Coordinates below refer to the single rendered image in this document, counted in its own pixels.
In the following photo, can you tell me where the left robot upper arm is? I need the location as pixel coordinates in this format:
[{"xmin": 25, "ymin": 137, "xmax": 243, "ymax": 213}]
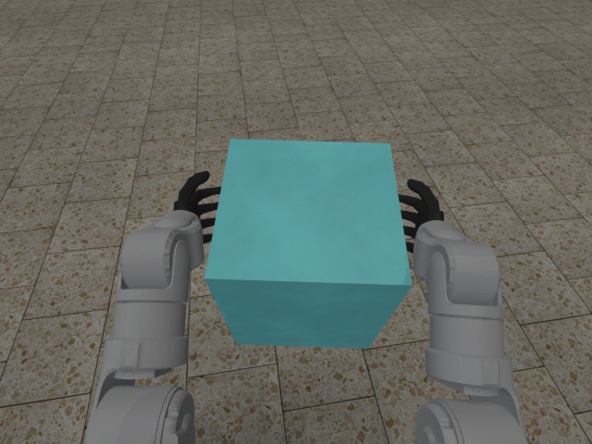
[{"xmin": 86, "ymin": 385, "xmax": 195, "ymax": 444}]

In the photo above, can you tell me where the robot left hand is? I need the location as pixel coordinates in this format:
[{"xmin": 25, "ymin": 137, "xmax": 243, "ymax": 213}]
[{"xmin": 174, "ymin": 171, "xmax": 221, "ymax": 244}]

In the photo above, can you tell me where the right robot forearm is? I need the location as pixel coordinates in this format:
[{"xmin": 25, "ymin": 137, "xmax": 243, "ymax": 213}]
[{"xmin": 413, "ymin": 220, "xmax": 528, "ymax": 444}]

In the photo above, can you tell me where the right robot upper arm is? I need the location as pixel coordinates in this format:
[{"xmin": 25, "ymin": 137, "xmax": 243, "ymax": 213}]
[{"xmin": 415, "ymin": 399, "xmax": 526, "ymax": 444}]

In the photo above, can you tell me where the left robot forearm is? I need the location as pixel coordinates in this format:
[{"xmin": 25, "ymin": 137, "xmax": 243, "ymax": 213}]
[{"xmin": 84, "ymin": 210, "xmax": 204, "ymax": 444}]

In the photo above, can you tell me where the carton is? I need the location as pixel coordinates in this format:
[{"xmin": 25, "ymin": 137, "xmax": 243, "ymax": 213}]
[{"xmin": 204, "ymin": 139, "xmax": 413, "ymax": 349}]

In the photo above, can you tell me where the robot right hand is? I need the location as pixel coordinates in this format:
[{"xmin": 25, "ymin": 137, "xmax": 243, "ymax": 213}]
[{"xmin": 398, "ymin": 179, "xmax": 444, "ymax": 253}]

